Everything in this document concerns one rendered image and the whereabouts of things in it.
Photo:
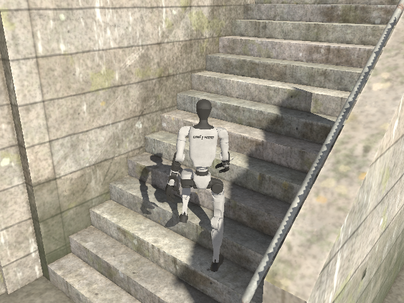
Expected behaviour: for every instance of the stairs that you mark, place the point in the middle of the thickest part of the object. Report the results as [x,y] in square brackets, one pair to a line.
[277,86]

